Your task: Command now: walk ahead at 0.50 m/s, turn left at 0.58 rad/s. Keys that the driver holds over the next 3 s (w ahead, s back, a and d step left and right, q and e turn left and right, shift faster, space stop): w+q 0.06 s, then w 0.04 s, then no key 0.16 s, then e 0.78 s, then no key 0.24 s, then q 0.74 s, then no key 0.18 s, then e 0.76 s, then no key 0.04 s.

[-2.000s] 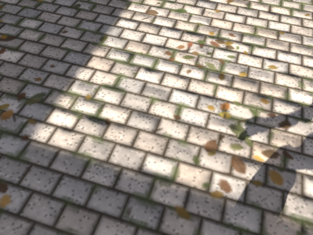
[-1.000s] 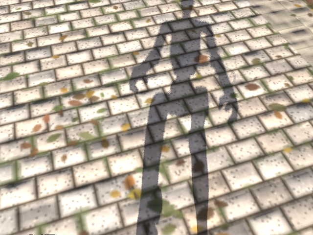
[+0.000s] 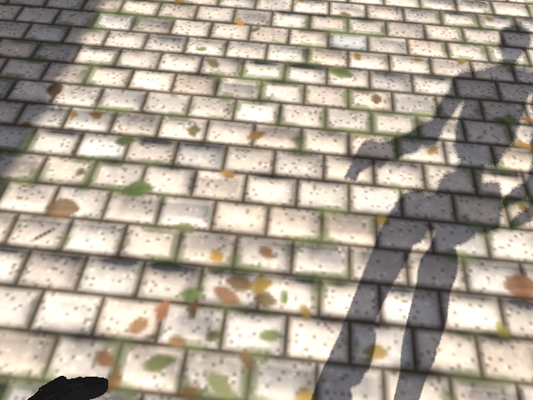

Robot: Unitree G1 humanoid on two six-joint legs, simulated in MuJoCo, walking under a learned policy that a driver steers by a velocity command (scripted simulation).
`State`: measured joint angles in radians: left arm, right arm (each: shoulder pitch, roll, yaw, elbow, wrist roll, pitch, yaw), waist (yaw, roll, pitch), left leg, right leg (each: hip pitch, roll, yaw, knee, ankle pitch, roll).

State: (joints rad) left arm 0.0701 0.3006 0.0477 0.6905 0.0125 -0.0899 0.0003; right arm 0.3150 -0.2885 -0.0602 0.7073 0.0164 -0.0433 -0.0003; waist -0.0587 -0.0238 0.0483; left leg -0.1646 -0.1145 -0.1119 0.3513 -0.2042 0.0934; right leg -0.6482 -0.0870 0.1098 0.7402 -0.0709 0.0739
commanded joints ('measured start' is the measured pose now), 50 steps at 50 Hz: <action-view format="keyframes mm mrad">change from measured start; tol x32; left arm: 1 -93 53 7 -76 -12 -17 -10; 50 129 216 79 -59 -2 89 -4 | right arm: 1 12 -182 -52 -53 6 -5 -15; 50 -234 -139 -51 -74 -15 47 -49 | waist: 1 -16 105 -49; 8 88 141 -145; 10 54 -316 -411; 30 42 290 -134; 50 93 -90 -125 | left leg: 1 -99 196 -160 -91 160 124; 8 38 172 -217 267 361 20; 10 -400 -28 -72 838 -462 -102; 12 -500 59 -100 971 -377 -129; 30 100 487 -299 -31 346 149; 43 60 421 53 52 419 97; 46 -147 322 197 312 93 -66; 47 -442 172 255 634 -460 -181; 50 -511 156 36 835 -350 -153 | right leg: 1 165 79 -60 -154 156 11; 8 445 45 -40 -321 182 -119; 10 964 -339 525 -291 466 -394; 19 443 -87 89 -389 631 -302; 27 346 -42 234 -360 3 -234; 31 75 131 -38 254 -569 -44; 43 292 76 -168 -78 -247 -25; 47 706 -245 342 -347 543 -303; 50 583 -193 274 -394 293 -355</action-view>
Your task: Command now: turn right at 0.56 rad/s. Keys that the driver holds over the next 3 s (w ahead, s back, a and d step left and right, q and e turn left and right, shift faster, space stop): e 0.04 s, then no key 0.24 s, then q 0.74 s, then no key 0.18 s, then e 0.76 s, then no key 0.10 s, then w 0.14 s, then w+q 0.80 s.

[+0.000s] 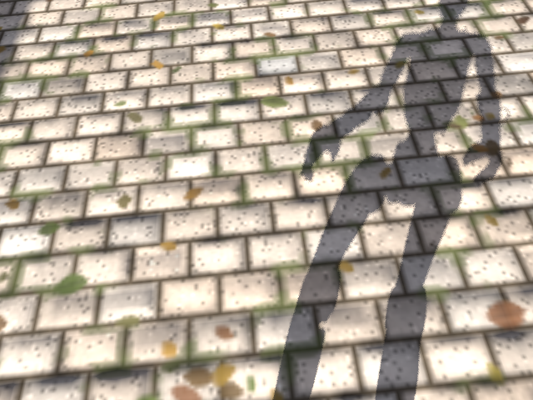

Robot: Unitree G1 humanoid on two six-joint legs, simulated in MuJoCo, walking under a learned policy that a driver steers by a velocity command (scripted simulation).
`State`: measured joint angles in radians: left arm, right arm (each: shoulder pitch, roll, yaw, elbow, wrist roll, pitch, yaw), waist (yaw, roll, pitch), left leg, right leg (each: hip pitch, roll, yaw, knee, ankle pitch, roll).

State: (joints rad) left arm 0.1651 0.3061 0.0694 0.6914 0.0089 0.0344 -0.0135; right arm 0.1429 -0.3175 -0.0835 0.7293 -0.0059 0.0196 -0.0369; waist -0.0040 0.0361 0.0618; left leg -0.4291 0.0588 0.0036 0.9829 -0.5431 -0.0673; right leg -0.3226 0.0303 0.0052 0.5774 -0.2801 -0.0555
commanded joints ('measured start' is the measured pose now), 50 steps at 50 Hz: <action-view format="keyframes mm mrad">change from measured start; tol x16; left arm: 1 -4 178 47 -65 -16 -34 17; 50 -93 122 38 -45 -11 -25 51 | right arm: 1 -51 -113 -33 -79 0 -12 -22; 50 101 -222 -41 -166 -22 -27 45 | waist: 1 25 -129 -128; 15 28 -169 -108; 25 30 135 -68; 34 30 -241 -109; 45 -7 -170 -147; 48 -29 285 -139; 50 -37 123 -147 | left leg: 1 -247 -9 -88 177 50 5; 15 109 -22 -47 -338 190 -5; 19 341 103 -183 -568 726 89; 23 126 83 -258 -624 452 155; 30 70 32 -300 -504 448 157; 35 -165 -46 -101 180 -85 27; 45 167 -59 93 -438 302 59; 46 271 -76 60 -532 394 93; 48 410 340 -585 -638 869 396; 50 348 278 -466 -658 727 395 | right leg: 1 245 -277 350 -230 447 -186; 15 115 -217 333 -229 224 -174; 20 104 -10 108 -139 10 32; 30 155 -44 58 -88 61 8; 34 235 -439 396 -277 376 -252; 42 223 -305 19 -220 480 -156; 46 120 -275 -78 -23 266 -34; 48 -345 -25 -92 457 -425 129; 50 -357 -56 71 631 -330 112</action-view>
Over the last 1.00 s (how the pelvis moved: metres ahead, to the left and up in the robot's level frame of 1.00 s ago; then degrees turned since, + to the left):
0.23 -0.08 -0.01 -13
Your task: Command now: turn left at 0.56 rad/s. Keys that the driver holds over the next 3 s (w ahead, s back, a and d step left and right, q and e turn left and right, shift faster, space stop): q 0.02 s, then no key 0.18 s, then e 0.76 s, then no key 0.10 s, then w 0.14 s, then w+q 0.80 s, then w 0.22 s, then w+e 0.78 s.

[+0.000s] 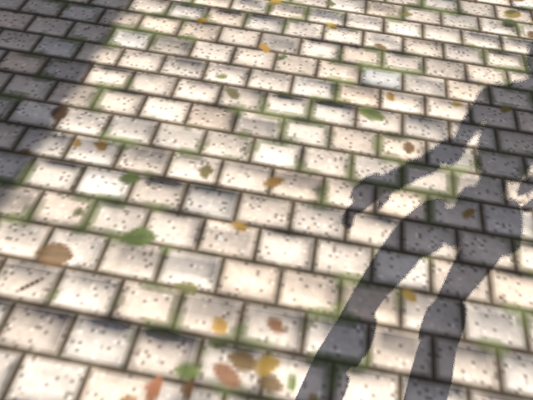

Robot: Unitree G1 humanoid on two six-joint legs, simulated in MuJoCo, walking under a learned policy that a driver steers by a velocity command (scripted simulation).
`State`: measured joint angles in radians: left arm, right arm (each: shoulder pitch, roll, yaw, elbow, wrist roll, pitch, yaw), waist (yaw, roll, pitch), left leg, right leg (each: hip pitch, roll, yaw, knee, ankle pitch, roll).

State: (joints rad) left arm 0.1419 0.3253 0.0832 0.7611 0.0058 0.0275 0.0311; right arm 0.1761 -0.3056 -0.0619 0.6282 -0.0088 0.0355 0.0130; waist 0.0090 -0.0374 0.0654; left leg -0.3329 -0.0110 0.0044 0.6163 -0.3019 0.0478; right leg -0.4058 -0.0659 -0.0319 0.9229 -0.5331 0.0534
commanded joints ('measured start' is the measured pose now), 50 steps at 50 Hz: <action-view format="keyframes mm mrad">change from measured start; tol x16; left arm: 1 -38 108 31 -89 -6 -15 13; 50 -13 126 15 -214 -10 -27 -14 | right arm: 1 12 -207 -60 -67 1 -48 -11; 50 -18 -116 -53 12 1 -23 -58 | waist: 1 -19 151 -125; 15 -20 168 -104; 23 -38 -123 -93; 30 -29 234 -119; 41 5 174 -158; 43 -2 -222 -163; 50 -31 -73 -166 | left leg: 1 229 282 -393 -285 400 216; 25 150 6 -21 -66 87 3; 31 223 445 -376 -292 479 292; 37 204 287 -24 -245 532 174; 41 186 287 50 -103 419 91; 42 85 241 116 26 280 17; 43 -228 116 184 355 -246 -94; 44 -341 13 5 559 -434 -126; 50 -258 35 -70 556 -79 -130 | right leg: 1 -271 23 114 255 16 1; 14 107 14 63 -268 204 26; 19 230 -65 185 -444 698 -91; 26 36 -41 295 -436 461 -126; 31 -190 35 108 188 -99 -7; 41 167 82 -70 -407 315 -50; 43 485 -202 392 -525 913 -211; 44 407 -358 607 -549 967 -423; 50 277 -144 326 -572 760 -288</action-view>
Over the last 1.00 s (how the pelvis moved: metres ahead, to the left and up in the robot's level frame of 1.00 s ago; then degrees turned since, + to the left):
0.00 0.06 0.00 14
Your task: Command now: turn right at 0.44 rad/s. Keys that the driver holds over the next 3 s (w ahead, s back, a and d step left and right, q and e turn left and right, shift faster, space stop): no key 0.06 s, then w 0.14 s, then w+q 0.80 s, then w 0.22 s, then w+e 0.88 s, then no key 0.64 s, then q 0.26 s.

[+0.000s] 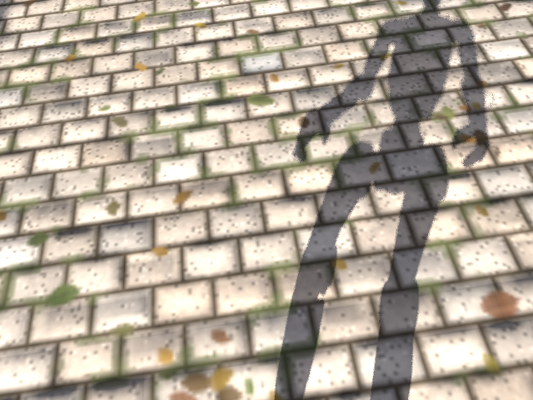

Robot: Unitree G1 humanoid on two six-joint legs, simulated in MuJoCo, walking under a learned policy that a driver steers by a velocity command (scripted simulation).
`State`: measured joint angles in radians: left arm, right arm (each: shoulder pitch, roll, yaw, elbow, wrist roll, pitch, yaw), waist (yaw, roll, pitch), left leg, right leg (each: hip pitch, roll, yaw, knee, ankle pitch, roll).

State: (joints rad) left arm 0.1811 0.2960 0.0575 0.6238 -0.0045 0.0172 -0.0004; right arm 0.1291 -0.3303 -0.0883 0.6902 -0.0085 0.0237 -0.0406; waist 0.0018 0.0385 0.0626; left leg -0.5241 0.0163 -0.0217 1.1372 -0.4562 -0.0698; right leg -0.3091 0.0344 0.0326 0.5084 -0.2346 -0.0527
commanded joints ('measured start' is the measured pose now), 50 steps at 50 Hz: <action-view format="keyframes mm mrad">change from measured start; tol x32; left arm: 1 -49 146 37 -74 3 -16 21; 50 20 110 47 79 8 -142 -5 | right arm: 1 35 -78 -22 -43 6 -11 -2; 50 114 -17 20 -97 28 -46 44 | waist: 1 -21 -148 -174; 19 -77 240 -18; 37 44 112 -91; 40 69 -384 -444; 50 1 -101 -5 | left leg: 1 -50 6 -39 -1 93 -19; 16 368 -25 60 -680 173 130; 20 575 368 -703 -973 -195 405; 37 384 125 -310 -695 611 187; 41 -250 1 -160 175 -51 79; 50 -189 125 -84 -96 273 52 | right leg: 1 187 -236 244 -157 463 -182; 7 151 -223 327 -271 -220 -184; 15 17 -228 307 -241 -350 -155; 22 -584 -67 49 535 -160 24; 36 -27 -9 11 -28 163 61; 39 735 -368 450 -53 -38 -145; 40 724 -472 785 -220 -255 -214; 50 181 -304 44 -386 211 -161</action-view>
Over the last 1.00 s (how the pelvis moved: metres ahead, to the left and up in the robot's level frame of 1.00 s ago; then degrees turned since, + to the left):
0.00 -0.06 0.01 -17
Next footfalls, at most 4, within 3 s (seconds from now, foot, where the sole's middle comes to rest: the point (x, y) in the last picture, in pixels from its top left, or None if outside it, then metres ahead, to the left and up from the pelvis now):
0.34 left None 0.07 0.13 -0.78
0.76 right None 0.39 -0.09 -0.78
1.24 left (194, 344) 0.57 0.27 -0.78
1.80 right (249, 227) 0.93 0.14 -0.78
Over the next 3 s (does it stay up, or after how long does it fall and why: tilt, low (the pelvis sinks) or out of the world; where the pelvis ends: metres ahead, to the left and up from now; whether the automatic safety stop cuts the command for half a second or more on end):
stays up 1.13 0.23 -0.02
